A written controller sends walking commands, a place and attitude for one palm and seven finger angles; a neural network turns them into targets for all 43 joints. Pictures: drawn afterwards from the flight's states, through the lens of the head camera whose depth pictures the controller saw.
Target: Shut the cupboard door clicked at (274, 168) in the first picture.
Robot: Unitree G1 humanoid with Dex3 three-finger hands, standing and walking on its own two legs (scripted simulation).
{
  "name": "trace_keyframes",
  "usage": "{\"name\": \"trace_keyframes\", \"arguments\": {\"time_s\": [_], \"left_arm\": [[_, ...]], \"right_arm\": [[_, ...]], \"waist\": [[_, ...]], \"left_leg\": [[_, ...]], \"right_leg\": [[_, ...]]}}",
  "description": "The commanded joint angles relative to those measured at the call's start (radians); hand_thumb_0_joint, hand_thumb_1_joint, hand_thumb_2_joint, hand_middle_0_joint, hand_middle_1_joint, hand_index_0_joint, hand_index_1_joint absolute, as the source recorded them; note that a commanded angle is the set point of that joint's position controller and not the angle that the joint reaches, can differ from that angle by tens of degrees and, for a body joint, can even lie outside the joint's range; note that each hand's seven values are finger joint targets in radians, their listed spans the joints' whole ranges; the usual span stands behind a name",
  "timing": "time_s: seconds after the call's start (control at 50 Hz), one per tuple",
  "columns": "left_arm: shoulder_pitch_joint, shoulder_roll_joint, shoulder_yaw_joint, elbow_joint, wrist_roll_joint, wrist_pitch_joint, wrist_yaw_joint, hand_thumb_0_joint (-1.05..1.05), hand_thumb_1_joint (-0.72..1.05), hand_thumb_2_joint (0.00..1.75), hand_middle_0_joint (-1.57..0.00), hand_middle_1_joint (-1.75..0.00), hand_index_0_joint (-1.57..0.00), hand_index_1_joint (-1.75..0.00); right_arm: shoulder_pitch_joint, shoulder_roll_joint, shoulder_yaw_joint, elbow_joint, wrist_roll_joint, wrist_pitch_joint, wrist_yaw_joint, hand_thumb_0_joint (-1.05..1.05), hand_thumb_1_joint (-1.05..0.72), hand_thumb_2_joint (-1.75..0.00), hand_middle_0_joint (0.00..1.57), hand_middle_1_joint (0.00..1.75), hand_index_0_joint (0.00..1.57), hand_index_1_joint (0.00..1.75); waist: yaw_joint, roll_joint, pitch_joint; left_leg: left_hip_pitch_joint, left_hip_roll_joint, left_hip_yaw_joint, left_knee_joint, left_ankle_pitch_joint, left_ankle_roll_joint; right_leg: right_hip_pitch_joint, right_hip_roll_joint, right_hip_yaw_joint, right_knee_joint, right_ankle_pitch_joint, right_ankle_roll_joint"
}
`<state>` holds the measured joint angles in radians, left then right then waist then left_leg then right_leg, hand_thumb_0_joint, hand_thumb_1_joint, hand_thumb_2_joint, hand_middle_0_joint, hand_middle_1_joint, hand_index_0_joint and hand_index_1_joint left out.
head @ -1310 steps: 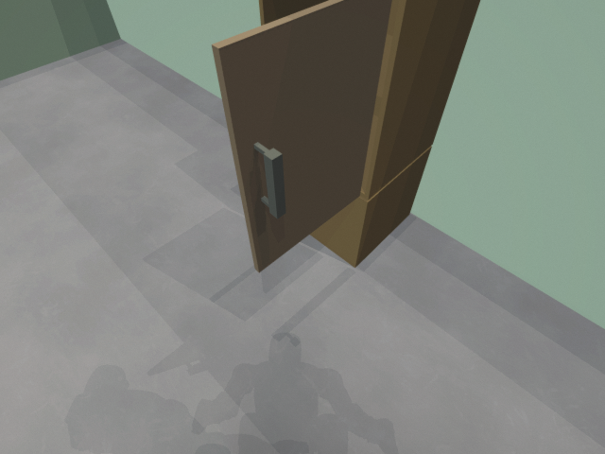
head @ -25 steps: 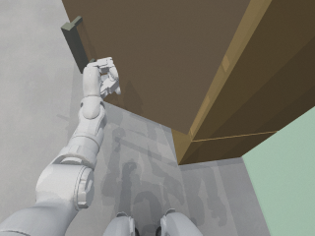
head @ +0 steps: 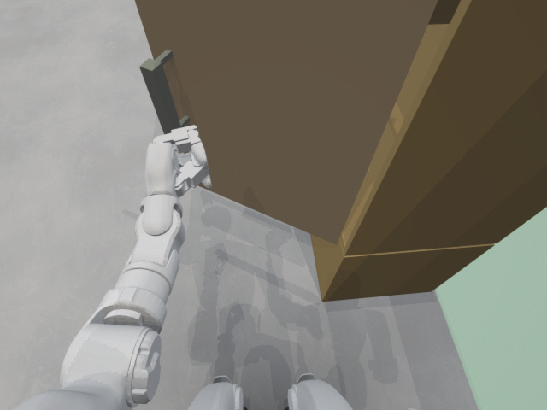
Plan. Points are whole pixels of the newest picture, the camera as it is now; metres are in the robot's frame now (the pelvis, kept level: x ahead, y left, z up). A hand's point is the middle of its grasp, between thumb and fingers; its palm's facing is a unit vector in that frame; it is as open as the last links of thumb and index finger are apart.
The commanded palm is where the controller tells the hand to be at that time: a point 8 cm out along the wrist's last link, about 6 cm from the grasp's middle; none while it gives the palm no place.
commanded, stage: draw the hand back to the body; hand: left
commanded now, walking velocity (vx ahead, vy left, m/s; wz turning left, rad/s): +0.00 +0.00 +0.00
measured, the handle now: (170, 97) +0.64 +0.16 +0.05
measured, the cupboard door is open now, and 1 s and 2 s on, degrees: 59 59 59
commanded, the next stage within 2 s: step back with the hand held close in 1.42 s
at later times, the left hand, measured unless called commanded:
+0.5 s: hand (101, 232) +0.31 +0.17 +0.15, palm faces +0.02 -0.98 -0.18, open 3.1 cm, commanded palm +0.28 +0.23 +0.17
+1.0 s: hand out of the picture +0.21 +0.30 +0.22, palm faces +0.40 -0.83 -0.39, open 5.8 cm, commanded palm +0.15 +0.35 +0.25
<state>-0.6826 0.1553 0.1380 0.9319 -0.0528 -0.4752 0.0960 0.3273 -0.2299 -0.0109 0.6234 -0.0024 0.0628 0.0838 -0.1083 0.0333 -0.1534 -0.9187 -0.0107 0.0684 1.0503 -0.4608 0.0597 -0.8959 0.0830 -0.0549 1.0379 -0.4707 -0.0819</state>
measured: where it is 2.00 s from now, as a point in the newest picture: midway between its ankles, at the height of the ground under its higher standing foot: outside the picture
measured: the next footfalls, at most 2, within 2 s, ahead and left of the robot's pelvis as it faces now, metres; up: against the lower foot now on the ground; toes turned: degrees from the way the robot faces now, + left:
none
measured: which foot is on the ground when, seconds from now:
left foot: down 0.00-1.00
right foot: down 0.00-1.00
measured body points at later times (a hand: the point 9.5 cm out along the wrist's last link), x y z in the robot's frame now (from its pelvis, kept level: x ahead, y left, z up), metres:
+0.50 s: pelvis +0.02 +0.02 +0.06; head +0.01 +0.02 +0.51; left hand +0.30 +0.23 +0.16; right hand +0.20 -0.21 -0.02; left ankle +0.02 +0.08 -0.66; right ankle +0.01 -0.07 -0.66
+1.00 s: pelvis +0.02 +0.05 +0.08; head +0.00 +0.03 +0.53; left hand +0.18 +0.35 +0.25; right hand +0.21 -0.16 -0.01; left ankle +0.02 +0.08 -0.66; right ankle +0.01 -0.07 -0.66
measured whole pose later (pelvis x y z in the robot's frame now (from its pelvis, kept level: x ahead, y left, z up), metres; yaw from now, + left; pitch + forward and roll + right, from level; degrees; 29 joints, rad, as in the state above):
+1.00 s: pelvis +0.02 +0.05 +0.08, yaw +3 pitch -4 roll -2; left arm 0.43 0.38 0.27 -0.38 -0.09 0.02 0.08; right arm 0.20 -0.23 0.04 0.60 0.04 0.00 -0.03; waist 0.05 0.08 0.00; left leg -0.11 -0.09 0.03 0.40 -0.22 0.11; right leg -0.06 0.03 -0.04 0.36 -0.23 -0.01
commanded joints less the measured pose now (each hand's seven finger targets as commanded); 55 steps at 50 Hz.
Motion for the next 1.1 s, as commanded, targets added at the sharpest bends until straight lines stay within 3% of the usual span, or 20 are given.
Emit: {"name": "trace_keyframes", "arguments": {"time_s": [0.0, 0.08, 0.14, 0.2, 0.24, 0.28, 0.32, 0.34, 0.42, 0.46, 0.54, 0.6, 0.7, 0.78, 0.82, 0.88, 0.94, 1.02, 1.04, 1.08], "left_arm": [[-0.215, 0.126, -0.016, -0.406, -0.046, -0.011, -0.03, 0.0, 0.9, 0.9, -1.3, -1.5, -1.3, -1.5], [-0.103, 0.127, -0.029, -0.565, -0.094, 0.029, -0.046, 0.0, 0.9, 0.9, -1.3, -1.5, -1.3, -1.5], [-0.019, 0.122, -0.053, -0.617, -0.097, 0.051, -0.066, 0.0, 0.9, 0.9, -1.3, -1.5, -1.3, -1.5], [0.101, 0.131, -0.061, -0.699, -0.103, 0.085, -0.09, 0.0, 0.9, 0.9, -1.3, -1.5, -1.3, -1.5], [0.158, 0.118, -0.078, -0.769, -0.121, 0.113, -0.11, 0.0, 0.9, 0.9, -1.27, -1.47, -1.27, -1.47], [0.259, 0.169, -0.033, -0.827, -0.141, 0.148, -0.123, 0.0, 0.9, 0.9, -1.22, -1.41, -1.22, -1.41], [0.303, 0.172, -0.032, -0.896, -0.156, 0.181, -0.138, 0.0, 0.9, 0.9, -1.16, -1.35, -1.16, -1.35], [0.337, 0.213, -0.107, -0.98, -0.071, 0.218, -0.107, 0.0, 0.9, 0.9, -1.13, -1.32, -1.13, -1.32], [0.433, 0.222, -0.091, -1.078, -0.056, 0.318, -0.058, 0.0, 0.9, 0.9, -1.02, -1.2, -1.02, -1.2], [0.453, 0.238, -0.073, -1.122, -0.048, 0.348, -0.044, 0.0, 0.9, 0.9, -0.97, -1.14, -0.97, -1.14], [0.542, 0.242, -0.053, -1.235, -0.039, 0.394, -0.03, 0.0, 0.9, 0.9, -0.86, -1.02, -0.86, -1.02], [0.656, 0.251, -0.028, -1.295, -0.04, 0.422, -0.023, 0.0, 0.9, 0.9, -0.78, -0.93, -0.78, -0.93], [0.756, 0.282, 0.033, -1.391, -0.034, 0.444, -0.014, 0.0, 0.9, 0.9, -0.64, -0.78, -0.64, -0.78], [0.863, 0.347, 0.133, -1.446, -0.035, 0.445, -0.002, 0.0, 0.9, 0.9, -0.53, -0.66, -0.53, -0.66], [0.889, 0.347, 0.147, -1.507, -0.033, 0.438, -0.001, 0.0, 0.9, 0.9, -0.47, -0.6, -0.47, -0.6], [0.967, 0.388, 0.22, -1.517, -0.036, 0.436, 0.006, 0.0, 0.9, 0.9, -0.39, -0.51, -0.39, -0.51], [1.008, 0.41, 0.271, -1.563, -0.038, 0.415, 0.013, 0.0, 0.9, 0.9, -0.31, -0.42, -0.31, -0.42], [1.081, 0.449, 0.354, -1.562, -0.047, 0.397, 0.02, 0.0, 0.9, 0.9, -0.2, -0.3, -0.2, -0.3], [1.067, 0.396, 0.301, -1.547, -0.042, 0.395, 0.015, 0.0, 0.9, 0.9, -0.2, -0.3, -0.2, -0.3], [1.057, 0.371, 0.274, -1.514, -0.037, 0.393, 0.016, 0.0, 0.9, 0.9, -0.2, -0.3, -0.2, -0.3]], "right_arm": [[0.064, -0.159, -0.048, -0.142, 0.031, -0.018, -0.024, 0.0, -0.9, -0.9, 0.2, 0.3, 0.2, 0.3], [0.028, -0.159, -0.042, -0.157, 0.045, -0.036, -0.051, 0.0, -0.9, -0.9, 0.2, 0.3, 0.2, 0.3], [-0.007, -0.153, -0.033, -0.154, 0.054, -0.052, -0.064, 0.0, -0.9, -0.9, 0.2, 0.3, 0.2, 0.3], [-0.044, -0.151, -0.026, -0.166, 0.062, -0.066, -0.068, 0.0, -0.9, -0.9, 0.2, 0.3, 0.2, 0.3], [-0.072, -0.15, -0.022, -0.183, 0.068, -0.077, -0.071, 0.0, -0.9, -0.9, 0.2, 0.3, 0.2, 0.3], [-0.099, -0.153, -0.016, -0.203, 0.072, -0.083, -0.078, 0.0, -0.9, -0.9, 0.2, 0.3, 0.2, 0.3], [-0.131, -0.143, -0.007, -0.218, 0.078, -0.09, -0.082, 0.0, -0.9, -0.9, 0.2, 0.3, 0.2, 0.3], [-0.186, -0.115, -0.011, -0.238, 0.081, -0.061, -0.101, 0.0, -0.9, -0.9, 0.2, 0.3, 0.2, 0.3], [-0.229, -0.103, 0.011, -0.235, 0.079, -0.034, -0.144, 0.0, -0.9, -0.9, 0.2, 0.3, 0.2, 0.3], [-0.245, -0.101, 0.019, -0.23, 0.077, -0.032, -0.156, 0.0, -0.9, -0.9, 0.2, 0.3, 0.2, 0.3], [-0.255, -0.095, 0.031, -0.225, 0.067, -0.044, -0.158, 0.0, -0.9, -0.9, 0.2, 0.3, 0.2, 0.3], [-0.265, -0.097, 0.037, -0.226, 0.057, -0.054, -0.151, 0.0, -0.9, -0.9, 0.2, 0.3, 0.2, 0.3], [-0.275, -0.102, 0.035, -0.221, 0.045, -0.066, -0.138, 0.0, -0.9, -0.9, 0.2, 0.3, 0.2, 0.3], [-0.276, -0.111, 0.026, -0.21, 0.036, -0.083, -0.133, 0.0, -0.9, -0.9, 0.2, 0.3, 0.2, 0.3], [-0.279, -0.106, 0.023, -0.209, 0.039, -0.092, -0.127, 0.0, -0.9, -0.9, 0.2, 0.3, 0.2, 0.3], [-0.282, -0.115, 0.014, -0.201, 0.038, -0.107, -0.124, 0.0, -0.9, -0.9, 0.2, 0.3, 0.2, 0.3], [-0.278, -0.112, 0.01, -0.193, 0.043, -0.129, -0.124, 0.0, -0.9, -0.9, 0.2, 0.3, 0.2, 0.3], [-0.282, -0.116, 0.001, -0.189, 0.05, -0.148, -0.129, 0.0, -0.9, -0.9, 0.2, 0.3, 0.2, 0.3], [-0.282, -0.118, 0.002, -0.182, 0.051, -0.153, -0.13, 0.0, -0.9, -0.9, 0.2, 0.3, 0.2, 0.3], [-0.274, -0.132, -0.006, -0.17, 0.048, -0.165, -0.13, 0.0, -0.9, -0.9, 0.2, 0.3, 0.2, 0.3]], "waist": [[0.036, -0.074, -0.421], [0.039, -0.111, -0.328], [0.047, -0.065, -0.24], [0.068, 0.006, -0.228], [0.072, 0.001, -0.212], [0.1, -0.013, -0.207], [0.103, -0.03, -0.167], [0.113, -0.06, -0.186], [0.104, -0.052, -0.05], [0.102, -0.031, -0.02], [0.11, 0.047, -0.028], [0.12, 0.045, -0.004], [0.128, 0.041, 0.029], [0.147, 0.025, 0.026], [0.145, 0.055, 0.013], [0.156, 0.042, 0.05], [0.161, 0.074, 0.044], [0.17, 0.05, 0.095], [0.158, 0.062, 0.128], [0.15, 0.024, 0.16]], "left_leg": [[0.318, 0.003, -0.075, -0.173, 0.281, -0.012], [0.384, 0.007, -0.076, -0.237, 0.247, -0.004], [0.425, 0.01, -0.081, -0.286, 0.218, -0.007], [0.507, 0.015, -0.093, -0.324, 0.259, -0.012], [0.545, 0.02, -0.102, -0.347, 0.267, -0.013], [0.553, 0.019, -0.098, -0.362, 0.297, -0.011], [0.549, 0.018, -0.099, -0.388, 0.291, -0.011], [0.583, 0.021, -0.111, -0.439, 0.295, -0.017], [0.65, 0.03, -0.112, -0.528, 0.286, -0.011], [0.708, 0.032, -0.117, -0.564, 0.295, -0.01], [0.833, 0.046, -0.149, -0.631, 0.385, -0.024], [0.854, 0.05, -0.151, -0.663, 0.448, -0.031], [0.873, 0.057, -0.165, -0.702, 0.493, -0.051], [0.879, 0.062, -0.181, -0.712, 0.533, -0.061], [0.892, 0.067, -0.184, -0.708, 0.57, -0.068], [0.861, 0.074, -0.196, -0.723, 0.519, -0.072], [0.851, 0.079, -0.213, -0.734, 0.476, -0.078], [0.798, 0.081, -0.215, -0.755, 0.358, -0.076], [0.793, 0.081, -0.218, -0.761, 0.322, -0.074], [0.774, 0.082, -0.225, -0.772, 0.256, -0.068]], "right_leg": [[0.405, -0.053, 0.126, -0.235, 0.452, 0.104], [0.437, -0.053, 0.118, -0.313, 0.375, 0.099], [0.417, -0.054, 0.102, -0.346, 0.314, 0.086], [0.422, -0.053, 0.078, -0.349, 0.337, 0.071], [0.427, -0.051, 0.062, -0.359, 0.329, 0.065], [0.477, -0.054, 0.068, -0.37, 0.365, 0.064], [0.507, -0.06, 0.064, -0.386, 0.368, 0.062], [0.583, -0.093, 0.129, -0.451, 0.377, 0.073], [0.627, -0.1, 0.119, -0.55, 0.359, 0.074], [0.638, -0.092, 0.104, -0.589, 0.346, 0.063], [0.691, -0.084, 0.072, -0.626, 0.389, 0.05], [0.737, -0.085, 0.064, -0.656, 0.427, 0.048], [0.777, -0.083, 0.057, -0.689, 0.434, 0.046], [0.808, -0.078, 0.052, -0.703, 0.44, 0.046], [0.813, -0.081, 0.051, -0.696, 0.446, 0.05], [0.811, -0.078, 0.048, -0.705, 0.415, 0.051], [0.817, -0.078, 0.047, -0.691, 0.394, 0.053], [0.813, -0.072, 0.05, -0.693, 0.354, 0.052], [0.787, -0.075, 0.052, -0.692, 0.341, 0.055], [0.769, -0.076, 0.054, -0.699, 0.317, 0.057]]}}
